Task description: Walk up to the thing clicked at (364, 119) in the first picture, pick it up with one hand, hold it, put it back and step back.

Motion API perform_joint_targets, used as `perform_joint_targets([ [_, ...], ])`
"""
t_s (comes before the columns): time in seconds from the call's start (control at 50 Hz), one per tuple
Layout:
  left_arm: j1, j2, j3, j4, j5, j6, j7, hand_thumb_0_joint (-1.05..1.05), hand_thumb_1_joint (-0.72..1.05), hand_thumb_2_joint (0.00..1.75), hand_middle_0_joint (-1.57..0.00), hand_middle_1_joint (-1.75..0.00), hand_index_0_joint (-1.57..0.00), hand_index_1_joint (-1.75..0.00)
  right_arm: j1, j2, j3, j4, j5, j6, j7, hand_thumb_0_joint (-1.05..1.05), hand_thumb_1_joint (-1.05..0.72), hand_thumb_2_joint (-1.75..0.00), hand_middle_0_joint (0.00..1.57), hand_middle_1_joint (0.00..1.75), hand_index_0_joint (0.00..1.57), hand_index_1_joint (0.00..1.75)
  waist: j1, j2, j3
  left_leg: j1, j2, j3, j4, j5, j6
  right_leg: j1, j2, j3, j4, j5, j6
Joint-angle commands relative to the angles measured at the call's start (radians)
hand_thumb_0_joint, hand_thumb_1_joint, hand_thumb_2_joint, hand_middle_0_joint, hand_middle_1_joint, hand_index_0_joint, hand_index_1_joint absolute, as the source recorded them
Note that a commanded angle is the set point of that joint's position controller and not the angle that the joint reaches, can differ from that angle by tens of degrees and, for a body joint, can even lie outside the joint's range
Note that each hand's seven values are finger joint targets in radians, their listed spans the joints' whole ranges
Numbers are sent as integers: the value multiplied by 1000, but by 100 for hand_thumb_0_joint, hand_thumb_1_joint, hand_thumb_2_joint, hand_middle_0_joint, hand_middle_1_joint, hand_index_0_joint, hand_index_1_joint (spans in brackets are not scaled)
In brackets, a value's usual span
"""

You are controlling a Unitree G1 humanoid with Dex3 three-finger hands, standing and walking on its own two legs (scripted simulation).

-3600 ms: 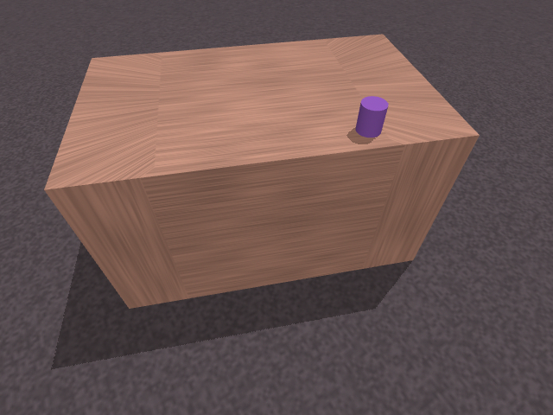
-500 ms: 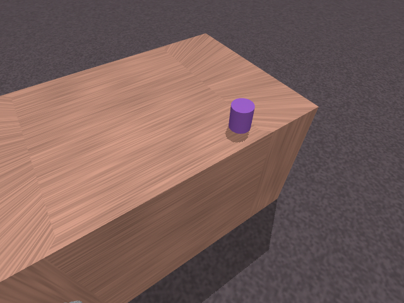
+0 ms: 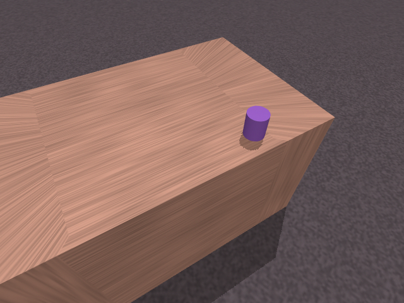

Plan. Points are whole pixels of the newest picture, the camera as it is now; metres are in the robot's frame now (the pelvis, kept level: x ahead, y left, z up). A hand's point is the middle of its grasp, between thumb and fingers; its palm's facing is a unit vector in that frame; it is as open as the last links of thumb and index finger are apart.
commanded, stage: walk up
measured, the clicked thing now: (256, 123) +0.66 -0.16 -0.08
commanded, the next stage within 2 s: stand in 0.22 s
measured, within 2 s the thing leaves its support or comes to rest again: neither
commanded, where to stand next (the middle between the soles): +0.06 -0.01 m, yaw +0 degrees
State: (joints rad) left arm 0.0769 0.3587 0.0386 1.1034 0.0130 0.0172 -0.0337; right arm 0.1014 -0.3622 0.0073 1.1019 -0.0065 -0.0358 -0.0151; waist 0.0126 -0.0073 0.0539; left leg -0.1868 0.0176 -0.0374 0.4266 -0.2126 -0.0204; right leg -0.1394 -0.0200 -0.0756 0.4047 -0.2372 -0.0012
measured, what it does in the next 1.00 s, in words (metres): stands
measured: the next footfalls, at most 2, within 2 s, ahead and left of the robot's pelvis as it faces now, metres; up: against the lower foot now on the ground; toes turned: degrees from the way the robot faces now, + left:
none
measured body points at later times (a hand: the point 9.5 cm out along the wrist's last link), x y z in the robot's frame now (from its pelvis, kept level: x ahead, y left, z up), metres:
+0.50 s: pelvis +0.00 +0.00 +0.01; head +0.01 +0.00 +0.45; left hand +0.09 +0.30 -0.12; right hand +0.10 -0.29 -0.13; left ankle +0.01 +0.13 -0.74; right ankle -0.01 -0.12 -0.74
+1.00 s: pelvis +0.00 +0.00 +0.01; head +0.01 +0.00 +0.46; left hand +0.08 +0.30 -0.13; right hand +0.07 -0.30 -0.13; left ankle +0.01 +0.13 -0.74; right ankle -0.01 -0.12 -0.74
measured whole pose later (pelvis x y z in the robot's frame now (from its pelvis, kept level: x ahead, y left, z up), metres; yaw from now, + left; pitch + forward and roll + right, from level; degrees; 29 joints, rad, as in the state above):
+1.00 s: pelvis +0.00 +0.00 +0.01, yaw -1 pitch -2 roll +0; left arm 0.10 0.35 0.00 1.15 0.01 -0.02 -0.01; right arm 0.10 -0.35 0.01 1.16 -0.01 -0.01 0.00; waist -0.01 0.01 0.04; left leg -0.12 0.02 -0.02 0.31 -0.16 -0.02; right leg -0.09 -0.02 -0.06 0.31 -0.19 0.00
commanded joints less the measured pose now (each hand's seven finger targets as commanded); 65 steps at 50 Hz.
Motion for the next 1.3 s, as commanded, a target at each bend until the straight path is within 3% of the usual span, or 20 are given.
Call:
perform_joint_targets([
  [0.0,-65,207,43,-71,-2,-22,17,0,90,90,-20,-30,-20,-30,-20,-226,-45,-56,-3,-21,-13,0,-90,-90,20,30,20,30,-8,9,-117,5,103,-64,-60,239,55,67,-110,106,-68,144,-33],
  [0.18,-52,206,48,-68,-1,-18,20,0,90,90,-20,-30,-20,-30,-32,-223,-52,-57,-4,-16,-15,0,-90,-90,20,30,20,30,-7,14,-102,1,103,-75,-68,246,56,69,-106,89,-67,137,-31],
  [0.2,-38,173,23,-44,-12,-32,24,0,90,90,-20,-30,-20,-30,-84,-207,-40,-56,-4,-10,-7,0,-90,-90,20,30,20,30,6,74,-104,28,111,-79,-90,252,47,63,-121,121,-105,166,-24],
  [0.24,-50,197,25,-36,-9,-43,30,0,90,90,-20,-30,-20,-30,-69,-196,-37,-54,-1,-6,-2,0,-90,-90,20,30,20,30,-8,36,-107,43,111,-79,-94,287,39,84,-126,118,-109,216,-21],
  [0.3,-46,197,21,-23,-8,-48,35,0,90,90,-20,-30,-20,-30,-73,-205,-40,-42,1,-2,1,0,-90,-90,20,30,20,30,-7,20,-114,79,115,-75,-104,319,38,87,-123,107,-108,259,-17],
  [0.44,-46,198,11,-7,-7,-51,38,0,90,90,-20,-30,-20,-30,-76,-201,-39,-29,-1,3,7,0,-90,-90,20,30,20,30,-12,0,-81,65,113,-71,-150,206,33,71,-121,113,-148,160,-12],
  [0.76,-32,209,5,-14,-6,-54,41,0,90,90,-20,-30,-20,-30,-63,-195,-38,-14,-2,1,10,0,-90,-90,20,30,20,30,-12,8,-88,78,114,-63,-162,205,30,56,-122,118,-148,156,-15],
  [0.88,-18,206,3,-8,-7,-51,40,0,90,90,-20,-30,-20,-30,-53,-200,-36,-5,-2,4,10,0,-90,-90,20,30,20,30,-11,16,-62,60,109,-64,-174,125,29,37,-119,124,-162,88,-13],
  [1.06,-7,201,1,-10,-7,-52,40,0,90,90,-20,-30,-20,-30,-51,-208,-35,-6,-1,-1,8,0,-90,-90,20,30,20,30,-8,11,-75,84,118,-63,-160,215,33,47,-122,125,-149,168,-13],
  [1.28,-7,209,5,-15,-6,-50,42,0,90,90,-20,-30,-20,-30,-43,-201,-33,-14,-2,2,7,0,-90,-90,20,30,20,30,-12,12,-84,88,118,-57,-159,217,30,55,-122,122,-141,180,-18],
])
